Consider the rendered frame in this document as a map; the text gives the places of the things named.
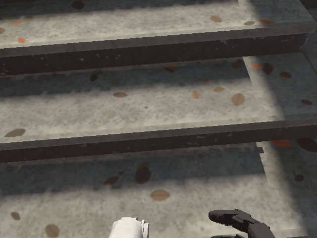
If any robot right hand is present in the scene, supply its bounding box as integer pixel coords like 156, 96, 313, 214
208, 208, 275, 238

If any robot left thigh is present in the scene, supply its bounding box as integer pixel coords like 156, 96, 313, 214
108, 217, 150, 238

